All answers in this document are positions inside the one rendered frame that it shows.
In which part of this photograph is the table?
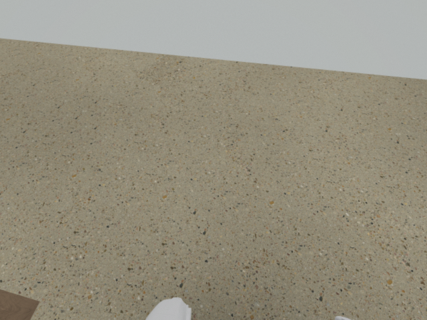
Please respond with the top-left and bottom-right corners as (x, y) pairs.
(0, 289), (40, 320)

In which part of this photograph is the left robot thigh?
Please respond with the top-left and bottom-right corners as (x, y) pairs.
(146, 299), (191, 320)

